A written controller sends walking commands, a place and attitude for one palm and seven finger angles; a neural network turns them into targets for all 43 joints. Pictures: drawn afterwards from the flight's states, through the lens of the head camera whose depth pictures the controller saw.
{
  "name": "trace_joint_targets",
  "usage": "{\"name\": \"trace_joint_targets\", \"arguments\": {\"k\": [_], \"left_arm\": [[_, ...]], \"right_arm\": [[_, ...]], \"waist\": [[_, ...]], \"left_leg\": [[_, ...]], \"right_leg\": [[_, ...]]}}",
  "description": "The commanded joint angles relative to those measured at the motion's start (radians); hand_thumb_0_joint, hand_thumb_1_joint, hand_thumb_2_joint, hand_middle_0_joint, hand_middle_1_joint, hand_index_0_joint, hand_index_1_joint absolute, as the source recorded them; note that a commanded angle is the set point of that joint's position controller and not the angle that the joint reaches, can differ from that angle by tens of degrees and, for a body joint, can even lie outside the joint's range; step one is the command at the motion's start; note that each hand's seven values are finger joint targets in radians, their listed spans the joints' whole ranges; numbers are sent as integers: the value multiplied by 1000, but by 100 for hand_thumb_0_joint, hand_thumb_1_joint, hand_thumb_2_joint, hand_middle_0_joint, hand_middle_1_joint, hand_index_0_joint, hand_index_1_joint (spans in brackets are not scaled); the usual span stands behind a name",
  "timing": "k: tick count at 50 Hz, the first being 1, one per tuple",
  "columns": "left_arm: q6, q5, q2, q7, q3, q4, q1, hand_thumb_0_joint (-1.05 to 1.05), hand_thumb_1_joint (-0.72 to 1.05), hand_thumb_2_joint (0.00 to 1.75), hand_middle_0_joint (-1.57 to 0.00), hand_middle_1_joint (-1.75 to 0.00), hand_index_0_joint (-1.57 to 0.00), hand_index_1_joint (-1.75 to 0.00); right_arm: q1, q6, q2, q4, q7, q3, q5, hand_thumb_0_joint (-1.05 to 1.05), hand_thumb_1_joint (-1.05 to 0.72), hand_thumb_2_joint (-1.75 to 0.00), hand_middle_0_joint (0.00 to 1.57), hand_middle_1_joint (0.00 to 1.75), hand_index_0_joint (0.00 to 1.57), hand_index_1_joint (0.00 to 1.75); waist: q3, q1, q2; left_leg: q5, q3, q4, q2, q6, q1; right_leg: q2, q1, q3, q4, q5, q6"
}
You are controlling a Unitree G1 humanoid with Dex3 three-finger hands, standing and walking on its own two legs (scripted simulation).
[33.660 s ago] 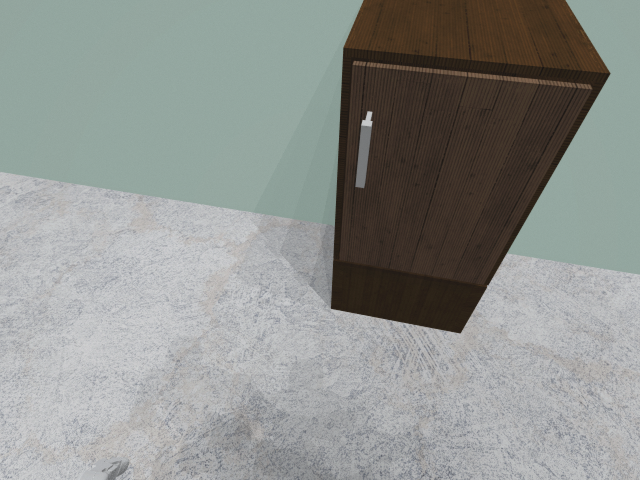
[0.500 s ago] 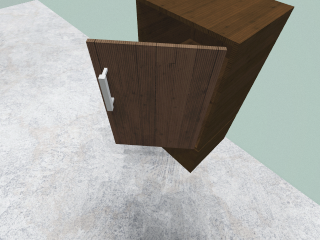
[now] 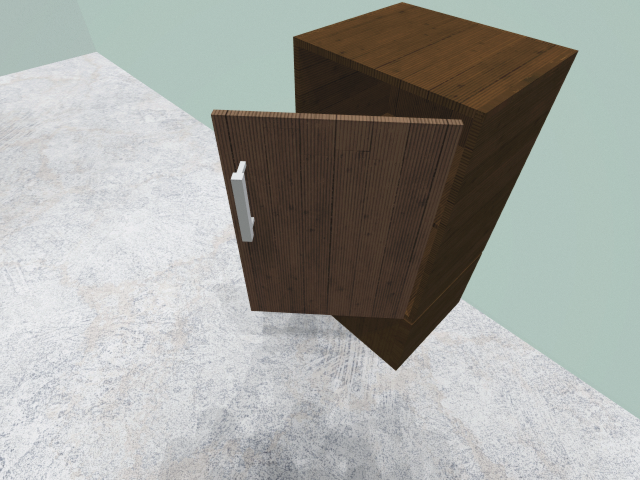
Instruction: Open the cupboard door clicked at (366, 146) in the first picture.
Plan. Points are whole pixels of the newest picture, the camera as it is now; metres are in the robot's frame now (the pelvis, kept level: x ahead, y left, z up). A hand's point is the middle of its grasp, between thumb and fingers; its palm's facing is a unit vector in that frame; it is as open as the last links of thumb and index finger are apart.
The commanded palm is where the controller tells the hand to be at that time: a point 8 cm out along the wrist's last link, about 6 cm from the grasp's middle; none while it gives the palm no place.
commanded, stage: come to a stop and stand still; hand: left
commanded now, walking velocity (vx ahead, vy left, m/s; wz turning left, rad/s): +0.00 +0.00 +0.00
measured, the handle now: (245, 202) +0.60 +0.19 -0.02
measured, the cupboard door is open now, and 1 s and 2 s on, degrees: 42 42 42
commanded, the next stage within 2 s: look again from close up in 0.12 s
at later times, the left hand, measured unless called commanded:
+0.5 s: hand out of the picture +0.04 +0.19 -0.15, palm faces -0.02 -0.95 -0.30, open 7.4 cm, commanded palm none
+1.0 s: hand out of the picture +0.03 +0.14 -0.17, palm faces +0.04 -0.98 -0.21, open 7.4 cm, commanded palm none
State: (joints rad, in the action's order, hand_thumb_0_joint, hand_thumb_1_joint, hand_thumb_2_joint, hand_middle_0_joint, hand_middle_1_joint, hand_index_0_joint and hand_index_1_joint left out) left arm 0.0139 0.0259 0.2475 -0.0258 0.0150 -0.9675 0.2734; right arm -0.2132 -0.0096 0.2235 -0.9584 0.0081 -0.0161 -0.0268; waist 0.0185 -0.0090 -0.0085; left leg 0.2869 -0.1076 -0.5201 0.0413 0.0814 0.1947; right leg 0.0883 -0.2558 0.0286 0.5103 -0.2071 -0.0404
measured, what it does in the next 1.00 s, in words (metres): stands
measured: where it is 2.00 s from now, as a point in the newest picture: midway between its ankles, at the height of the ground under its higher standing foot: outside the picture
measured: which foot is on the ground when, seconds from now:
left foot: down 0.00-1.00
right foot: down 0.00-1.00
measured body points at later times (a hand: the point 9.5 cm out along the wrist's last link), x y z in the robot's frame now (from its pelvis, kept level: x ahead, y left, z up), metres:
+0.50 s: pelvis +0.00 -0.03 +0.01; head -0.01 -0.04 +0.46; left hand +0.04 +0.24 -0.13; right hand +0.04 -0.31 -0.14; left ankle +0.00 +0.06 -0.73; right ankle +0.04 -0.16 -0.73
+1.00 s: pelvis +0.01 -0.04 +0.01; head +0.00 -0.04 +0.46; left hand +0.02 +0.19 -0.15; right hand +0.01 -0.28 -0.15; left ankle +0.00 +0.06 -0.73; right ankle +0.04 -0.16 -0.73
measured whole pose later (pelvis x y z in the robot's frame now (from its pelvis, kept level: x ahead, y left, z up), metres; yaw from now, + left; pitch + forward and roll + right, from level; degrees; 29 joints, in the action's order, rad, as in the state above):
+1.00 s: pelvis +0.01 -0.04 +0.01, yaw +0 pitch -2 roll -1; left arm -0.01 0.02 0.17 -0.03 0.01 -1.07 0.30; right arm -0.29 0.02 0.20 -1.14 0.00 0.00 -0.03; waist 0.00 0.00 -0.02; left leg 0.31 -0.07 -0.49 -0.03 0.01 0.17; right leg 0.02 -0.20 0.07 0.41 -0.18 0.01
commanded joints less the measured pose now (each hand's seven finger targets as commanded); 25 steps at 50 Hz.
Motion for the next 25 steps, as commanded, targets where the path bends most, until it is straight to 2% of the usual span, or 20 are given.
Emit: {"name": "trace_joint_targets", "arguments": {"k": [1,8,16,21,22,25], "left_arm": [[-26,-1,137,0,25,48,-16,0,90,90,-20,-30,-20,-30],[-35,-3,166,0,22,10,-30,0,90,90,-20,-30,-20,-30],[-39,-6,181,0,13,-32,-48,0,90,90,-20,-30,-20,-30],[-43,-8,181,-1,10,-51,-60,0,90,90,-20,-30,-20,-30],[-43,-7,180,-2,10,-50,-59,0,90,90,-20,-30,-20,-30],[-44,-9,175,-2,9,-57,-67,0,90,90,-20,-30,-20,-30]], "right_arm": [[21,-22,206,45,4,-51,6,0,-90,-90,20,30,20,30],[38,-24,222,-3,-1,-47,10,0,-90,-90,20,30,20,30],[43,-22,229,-58,-3,-36,13,0,-90,-90,20,30,20,30],[38,-20,220,-87,-3,-29,14,0,-90,-90,20,30,20,30],[32,-18,213,-89,-4,-28,15,0,-90,-90,20,30,20,30],[28,-18,207,-102,-3,-23,14,0,-90,-90,20,30,20,30]], "waist": [[32,9,-6],[6,9,11],[19,11,8],[20,14,18],[13,15,35],[14,15,25]], "left_leg": [[48,206,253,-173,-24,89],[5,187,256,-164,-31,47],[13,168,268,-161,-42,32],[-13,157,261,-156,-48,17],[-22,154,251,-156,-48,12],[-36,148,249,-153,-53,12]], "right_leg": [[9,38,-30,-49,37,57],[30,67,-48,-96,63,58],[42,71,-68,-145,41,58],[48,69,-80,-172,31,59],[48,71,-81,-177,31,58],[51,73,-89,-187,23,60]]}}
